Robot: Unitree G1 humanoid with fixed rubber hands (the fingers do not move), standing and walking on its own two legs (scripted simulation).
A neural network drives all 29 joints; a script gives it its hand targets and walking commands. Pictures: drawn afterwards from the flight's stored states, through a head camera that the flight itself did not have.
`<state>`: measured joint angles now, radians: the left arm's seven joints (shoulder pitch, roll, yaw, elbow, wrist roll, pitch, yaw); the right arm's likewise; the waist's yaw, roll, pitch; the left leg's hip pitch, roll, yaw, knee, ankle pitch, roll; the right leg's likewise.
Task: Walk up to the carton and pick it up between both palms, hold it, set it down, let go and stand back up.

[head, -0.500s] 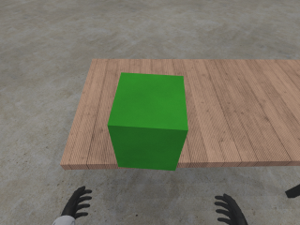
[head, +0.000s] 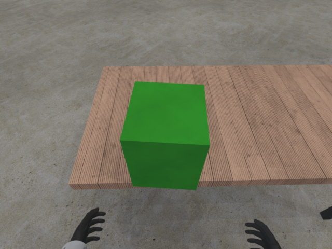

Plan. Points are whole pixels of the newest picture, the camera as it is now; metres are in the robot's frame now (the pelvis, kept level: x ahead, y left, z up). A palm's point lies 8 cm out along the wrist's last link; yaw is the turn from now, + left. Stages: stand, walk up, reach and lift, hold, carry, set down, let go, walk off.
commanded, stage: stand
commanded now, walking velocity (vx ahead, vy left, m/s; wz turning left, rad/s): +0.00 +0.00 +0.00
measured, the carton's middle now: (166, 138) +0.42 +0.03 -0.02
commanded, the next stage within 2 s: none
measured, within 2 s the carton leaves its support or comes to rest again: neither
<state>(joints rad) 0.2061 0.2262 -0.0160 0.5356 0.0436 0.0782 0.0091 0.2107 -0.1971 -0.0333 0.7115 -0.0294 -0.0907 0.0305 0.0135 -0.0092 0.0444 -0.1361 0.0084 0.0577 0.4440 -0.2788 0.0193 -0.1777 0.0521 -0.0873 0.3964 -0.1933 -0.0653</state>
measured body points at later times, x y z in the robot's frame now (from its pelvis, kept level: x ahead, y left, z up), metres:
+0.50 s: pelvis +0.01 +0.02 +0.00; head +0.00 +0.02 +0.45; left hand +0.06 +0.26 -0.13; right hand +0.05 -0.23 -0.14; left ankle -0.02 +0.10 -0.74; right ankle +0.02 -0.07 -0.74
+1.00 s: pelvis +0.01 +0.03 +0.00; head +0.00 +0.03 +0.45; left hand -0.02 +0.24 -0.16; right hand -0.01 -0.19 -0.16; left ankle -0.02 +0.10 -0.74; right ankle +0.02 -0.07 -0.74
